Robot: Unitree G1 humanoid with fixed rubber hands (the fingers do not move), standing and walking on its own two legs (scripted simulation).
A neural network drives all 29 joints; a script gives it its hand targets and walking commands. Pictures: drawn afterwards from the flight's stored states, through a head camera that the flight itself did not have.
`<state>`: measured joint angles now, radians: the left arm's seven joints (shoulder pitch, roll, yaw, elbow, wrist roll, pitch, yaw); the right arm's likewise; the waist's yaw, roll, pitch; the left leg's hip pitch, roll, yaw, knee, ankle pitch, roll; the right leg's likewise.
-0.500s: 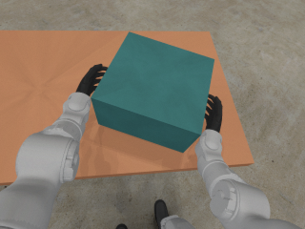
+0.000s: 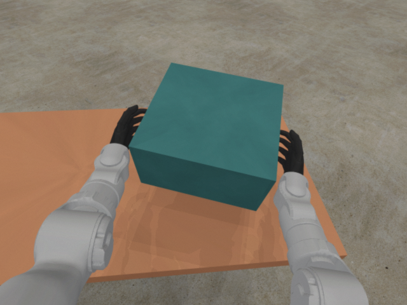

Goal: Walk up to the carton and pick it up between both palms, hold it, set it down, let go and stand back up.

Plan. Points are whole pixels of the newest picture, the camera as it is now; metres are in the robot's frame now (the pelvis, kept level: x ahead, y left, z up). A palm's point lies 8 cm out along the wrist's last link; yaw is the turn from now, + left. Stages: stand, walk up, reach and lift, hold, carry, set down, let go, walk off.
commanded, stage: reach and lift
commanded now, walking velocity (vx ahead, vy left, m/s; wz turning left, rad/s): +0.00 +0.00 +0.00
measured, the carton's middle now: (212, 133) +0.46 -0.11 +0.08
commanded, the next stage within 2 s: none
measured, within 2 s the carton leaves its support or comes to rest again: neither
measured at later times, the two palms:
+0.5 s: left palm (105, 156) +0.39 +0.12 +0.13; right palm (293, 172) +0.30 -0.23 +0.10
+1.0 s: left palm (92, 170) +0.35 +0.13 +0.14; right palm (289, 164) +0.31 -0.22 +0.11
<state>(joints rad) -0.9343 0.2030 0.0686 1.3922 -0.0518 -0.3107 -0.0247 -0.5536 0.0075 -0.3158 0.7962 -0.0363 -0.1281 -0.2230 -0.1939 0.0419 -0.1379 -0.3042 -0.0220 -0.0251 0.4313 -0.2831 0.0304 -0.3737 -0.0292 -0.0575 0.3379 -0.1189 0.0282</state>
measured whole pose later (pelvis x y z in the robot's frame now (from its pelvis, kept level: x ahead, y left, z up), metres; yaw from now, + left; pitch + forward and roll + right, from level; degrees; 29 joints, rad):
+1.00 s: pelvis -0.03 -0.02 +0.01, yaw +1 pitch -5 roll +0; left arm -0.60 0.02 0.29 0.48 0.18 0.30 -0.05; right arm -0.48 -0.02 -0.25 0.57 -0.03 0.05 -0.16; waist -0.06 -0.02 0.05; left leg -0.01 -0.01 -0.04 0.31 -0.21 0.00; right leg -0.09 -0.01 -0.07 0.26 -0.07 0.00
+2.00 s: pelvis -0.03 -0.02 +0.00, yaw +1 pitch -10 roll -1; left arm -0.45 -0.03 0.30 0.06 0.28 0.60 -0.08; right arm -0.46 -0.06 -0.12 0.40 0.08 0.19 -0.15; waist -0.08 -0.05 0.10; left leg 0.08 -0.01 -0.04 0.33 -0.23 0.00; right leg 0.01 -0.02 -0.08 0.25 -0.08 0.00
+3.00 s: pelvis -0.04 -0.03 +0.01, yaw +1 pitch -11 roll +0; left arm -0.58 0.00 0.39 0.07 0.32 0.69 -0.14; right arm -0.58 -0.03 -0.14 0.42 0.04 0.27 -0.15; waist -0.06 -0.05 0.11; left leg 0.09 0.00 -0.04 0.30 -0.20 -0.01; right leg 0.00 -0.01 -0.08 0.27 -0.07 -0.01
